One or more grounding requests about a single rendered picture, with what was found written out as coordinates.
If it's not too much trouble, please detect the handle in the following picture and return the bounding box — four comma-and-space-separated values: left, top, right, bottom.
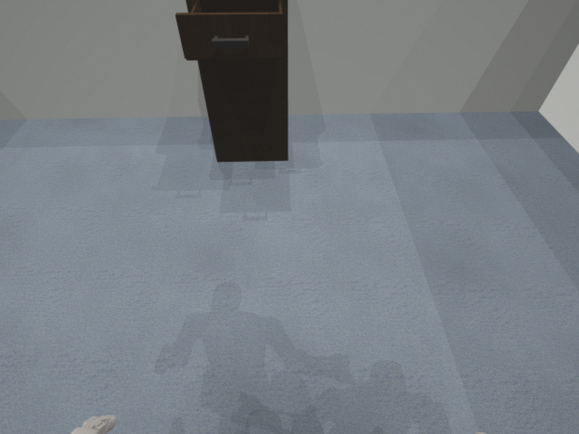
212, 35, 250, 49

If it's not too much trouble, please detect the cabinet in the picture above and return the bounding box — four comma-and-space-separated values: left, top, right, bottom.
186, 0, 288, 162

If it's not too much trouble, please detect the robot left hand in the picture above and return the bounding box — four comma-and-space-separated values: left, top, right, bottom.
71, 415, 117, 434

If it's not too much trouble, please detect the drawer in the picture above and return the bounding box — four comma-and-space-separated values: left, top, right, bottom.
176, 0, 283, 61

